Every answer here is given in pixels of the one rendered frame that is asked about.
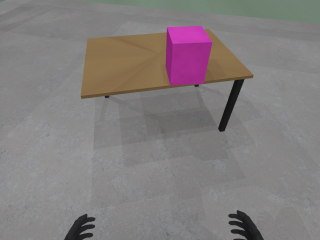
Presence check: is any left robot hand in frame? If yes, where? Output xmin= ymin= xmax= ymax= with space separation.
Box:
xmin=64 ymin=214 xmax=95 ymax=240

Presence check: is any table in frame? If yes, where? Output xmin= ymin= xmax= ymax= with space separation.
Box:
xmin=80 ymin=29 xmax=254 ymax=132

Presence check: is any right robot hand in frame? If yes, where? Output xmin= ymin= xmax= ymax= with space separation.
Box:
xmin=228 ymin=210 xmax=264 ymax=240

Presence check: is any carton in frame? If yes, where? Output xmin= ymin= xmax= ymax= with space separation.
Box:
xmin=165 ymin=26 xmax=213 ymax=86

